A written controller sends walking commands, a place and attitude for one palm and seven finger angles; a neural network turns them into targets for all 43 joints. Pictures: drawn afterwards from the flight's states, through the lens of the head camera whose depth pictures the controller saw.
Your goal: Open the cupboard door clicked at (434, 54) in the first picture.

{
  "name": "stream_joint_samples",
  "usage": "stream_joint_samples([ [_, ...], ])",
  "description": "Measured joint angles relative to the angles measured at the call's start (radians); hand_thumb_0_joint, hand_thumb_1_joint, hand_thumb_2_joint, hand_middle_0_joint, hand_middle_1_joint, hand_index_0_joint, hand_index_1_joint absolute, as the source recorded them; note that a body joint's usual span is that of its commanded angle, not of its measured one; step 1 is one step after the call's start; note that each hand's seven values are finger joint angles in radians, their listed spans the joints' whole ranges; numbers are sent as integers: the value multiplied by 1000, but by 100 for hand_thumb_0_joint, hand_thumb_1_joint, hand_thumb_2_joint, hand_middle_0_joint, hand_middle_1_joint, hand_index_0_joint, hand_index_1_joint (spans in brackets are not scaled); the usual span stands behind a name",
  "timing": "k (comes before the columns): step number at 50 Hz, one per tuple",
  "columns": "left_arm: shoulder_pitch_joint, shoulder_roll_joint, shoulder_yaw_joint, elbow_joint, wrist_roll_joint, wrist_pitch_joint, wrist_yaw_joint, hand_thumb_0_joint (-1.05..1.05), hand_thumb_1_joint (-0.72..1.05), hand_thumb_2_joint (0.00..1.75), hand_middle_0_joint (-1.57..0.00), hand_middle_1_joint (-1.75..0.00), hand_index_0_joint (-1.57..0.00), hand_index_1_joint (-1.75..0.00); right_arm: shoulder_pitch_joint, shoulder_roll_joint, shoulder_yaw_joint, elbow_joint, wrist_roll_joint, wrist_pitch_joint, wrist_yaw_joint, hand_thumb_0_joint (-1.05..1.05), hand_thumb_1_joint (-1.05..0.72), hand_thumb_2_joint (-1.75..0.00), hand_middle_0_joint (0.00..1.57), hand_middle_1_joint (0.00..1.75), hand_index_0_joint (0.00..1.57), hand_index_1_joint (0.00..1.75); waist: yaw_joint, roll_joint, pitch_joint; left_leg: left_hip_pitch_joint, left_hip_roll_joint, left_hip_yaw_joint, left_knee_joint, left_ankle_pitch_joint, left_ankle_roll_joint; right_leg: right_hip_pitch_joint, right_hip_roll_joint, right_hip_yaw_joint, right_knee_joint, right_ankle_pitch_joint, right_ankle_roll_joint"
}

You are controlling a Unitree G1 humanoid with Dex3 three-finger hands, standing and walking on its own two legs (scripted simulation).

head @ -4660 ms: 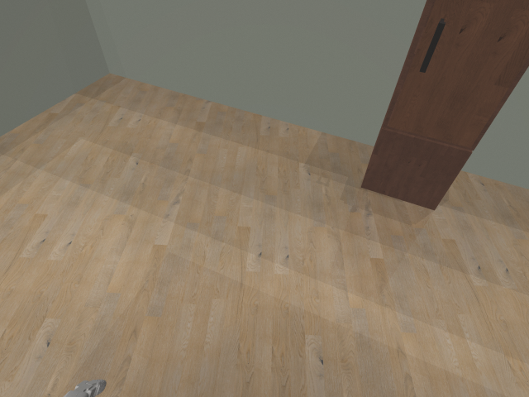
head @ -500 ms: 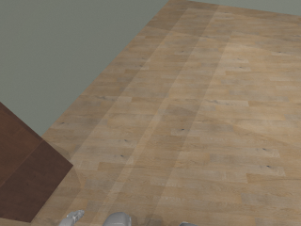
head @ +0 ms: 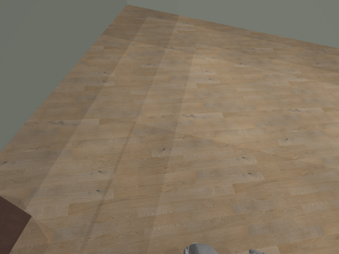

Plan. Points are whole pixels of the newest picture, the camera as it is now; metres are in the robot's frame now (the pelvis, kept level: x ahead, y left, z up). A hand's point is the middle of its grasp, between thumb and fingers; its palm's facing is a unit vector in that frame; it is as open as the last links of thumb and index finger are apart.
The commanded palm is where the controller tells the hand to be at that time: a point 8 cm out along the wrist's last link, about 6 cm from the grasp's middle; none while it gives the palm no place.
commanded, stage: walk to a spot facing it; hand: left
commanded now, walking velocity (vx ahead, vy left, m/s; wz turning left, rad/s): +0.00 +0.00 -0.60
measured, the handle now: out of the picture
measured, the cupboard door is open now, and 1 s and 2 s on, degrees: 0 0 0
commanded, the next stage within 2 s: turn to face it in 1.38 s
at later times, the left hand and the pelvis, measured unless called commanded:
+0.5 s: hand (134, 239) +0.17 +0.09 -0.15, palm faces -0.30 -0.91 -0.29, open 7.4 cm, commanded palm none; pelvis -0.01 -0.05 -0.01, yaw -19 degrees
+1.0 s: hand (116, 242) +0.17 +0.14 -0.19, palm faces -0.47 -0.86 -0.19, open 7.4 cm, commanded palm none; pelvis +0.06 -0.03 -0.01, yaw -36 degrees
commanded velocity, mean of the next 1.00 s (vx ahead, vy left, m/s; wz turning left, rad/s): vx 0.09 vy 0.00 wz -0.60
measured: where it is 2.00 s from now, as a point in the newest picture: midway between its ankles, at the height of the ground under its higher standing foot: outside the picture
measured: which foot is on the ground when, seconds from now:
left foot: down 0.00-0.36, up 0.38-0.90, down 0.92-1.00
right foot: up 0.00-0.34, down 0.36-0.92, up 0.94-1.00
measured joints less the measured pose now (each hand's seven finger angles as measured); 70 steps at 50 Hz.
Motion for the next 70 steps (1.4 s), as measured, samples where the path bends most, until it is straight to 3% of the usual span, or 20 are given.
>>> stream_joint_samples([
  [4, 8, 5, 2, 8, -2, 7, -1, 1, 91, 90, -20, -30, -20, -30, 31, 5, -5, 7, 1, -12, 1, 1, -91, -90, 21, 30, 21, 30, -8, 13, 4, 27, 23, 50, -21, 2, 2, 25, -50, -16, 20, 6, 21],
  [10, -27, -7, -3, 10, -5, 22, -1, 1, 91, 90, -20, -30, -19, -30, 81, 6, -15, 37, -1, -11, 7, 1, -91, -90, 21, 30, 21, 30, -33, 27, 19, 40, 53, 125, -3, -17, -10, 84, -93, -58, -110, -23, 24],
  [15, -72, -35, -18, -11, -7, 10, -2, 1, 91, 90, -19, -30, -19, -30, 107, -21, -34, 72, -6, 2, 17, 1, -91, -90, 21, 30, 21, 30, -58, 60, 35, 33, 95, 190, 55, -49, -37, 158, -89, -111, -322, -43, -2],
  [18, -88, -44, -29, -31, -6, -15, -1, 1, 91, 90, -20, -30, -19, -30, 130, -44, -46, 81, -2, 6, 24, 1, -91, -90, 21, 30, 21, 30, -69, 80, 30, 9, 129, 223, 144, -94, -67, 237, -73, -137, -519, 65, -42],
  [19, -97, -52, -33, -33, -4, -30, 5, 1, 91, 90, -20, -30, -20, -30, 132, -57, -49, 84, 1, 12, 25, 1, -91, -90, 21, 30, 21, 30, -69, 100, 32, -22, 145, 196, 219, -130, -81, 235, -56, -140, -521, 61, -77],
  [21, -106, -63, -45, -39, -10, -48, 16, 1, 91, 90, -20, -30, -20, -30, 121, -74, -51, 91, 5, 39, 18, 1, -91, -90, 20, 30, 20, 30, -77, 121, 40, -111, 120, 68, 419, -234, -99, 223, -39, -134, -489, 36, -116],
  [23, -101, -68, -48, -44, -15, -52, 27, 1, 90, 90, -20, -30, -20, -30, 106, -75, -49, 93, 5, 54, 13, 1, -91, -90, 20, 30, 20, 30, -73, 117, 38, -183, 86, -15, 567, -231, -107, 235, -30, -116, -513, 44, -128],
  [26, -86, -68, -50, -42, -18, -50, 37, 1, 90, 90, -20, -30, -20, -30, 73, -68, -45, 83, 2, 54, 15, 1, -91, -90, 20, 30, 20, 30, -65, 99, 33, -252, 68, -80, 640, -138, -125, 263, -13, -82, -585, 91, -134],
  [34, -17, -80, -58, -8, -15, -63, 19, 1, 90, 90, -20, -30, -20, -30, 5, -65, -42, 47, -8, 37, 27, 1, -91, -90, 20, 30, 20, 30, -37, 82, 2, -285, 53, -135, 543, -46, -149, 303, 30, -6, -689, 152, -144],
  [43, 99, -63, -45, 40, -6, -66, 12, 1, 90, 90, -20, -30, -20, -30, -36, -58, -38, 17, 3, 8, 34, 1, -91, -90, 20, 30, 20, 30, 29, 37, -25, -173, -21, -127, 242, -100, -115, 326, 44, 87, -697, 135, -114],
  [46, 135, -47, -35, 55, -13, -52, 12, 1, 90, 90, -20, -30, -20, -30, -33, -53, -24, -8, 6, -27, 26, 1, -91, -90, 20, 30, 20, 30, 31, 26, -37, -71, -31, -112, 27, -19, -92, 295, 57, 117, -607, 73, -95],
  [49, 132, -27, -21, 79, -11, -28, 6, 1, 90, 90, -20, -30, -20, -30, -23, -34, -8, -11, -1, -37, 22, 1, -91, -90, 20, 30, 20, 30, 31, 3, -27, -53, -25, -59, 67, 8, -27, 186, 34, 60, -314, -77, -71],
  [52, 121, -12, -6, 81, 0, -18, -8, 1, 90, 90, -20, -30, -20, -30, 15, -15, 3, 0, -4, -31, 16, 1, -91, -90, 20, 30, 20, 30, 21, 7, -28, 11, -2, -15, 14, -6, -15, 88, -8, -19, -105, -34, -46],
  [56, 78, 1, 2, 57, 0, -18, -10, 1, 91, 90, -20, -30, -20, -30, 66, 3, 9, 32, -1, -34, 6, 1, -91, -90, 20, 30, 21, 30, 6, 17, -8, 75, 17, 31, -52, 1, -19, 6, -56, -51, -3, 41, -17],
  [60, 21, 0, 3, 33, -2, -11, -5, 1, 91, 90, -19, -30, -19, -30, 116, 14, 4, 70, 1, -32, 4, 1, -91, -90, 20, 30, 21, 30, -12, 26, 13, 112, 34, 82, -63, -24, -27, -23, -86, -67, -38, 76, -1],
  [64, -44, -14, -5, 15, -2, -4, -4, 1, 91, 90, -19, -30, -19, -30, 154, 10, -10, 101, -3, -23, 7, 1, -91, -90, 20, 30, 21, 30, -41, 39, 34, 134, 50, 138, -37, -70, -45, 7, -100, -104, -194, 78, -3],
  [69, -115, -34, -24, -17, 0, -29, -4, 1, 91, 90, -19, -30, -19, -30, 194, -14, -33, 125, -1, -13, 16, 1, -91, -90, 20, 30, 20, 30, -76, 69, 52, 132, 95, 200, 88, -168, -87, 124, -64, -152, -468, 93, -43],
  [70, -128, -36, -28, -23, 2, -46, -2, 1, 91, 90, -19, -30, -19, -30, 200, -21, -37, 130, 5, -8, 20, 1, -91, -90, 20, 30, 20, 30, -78, 79, 56, 101, 121, 196, 179, -185, -94, 145, -51, -157, -503, 144, -73],
])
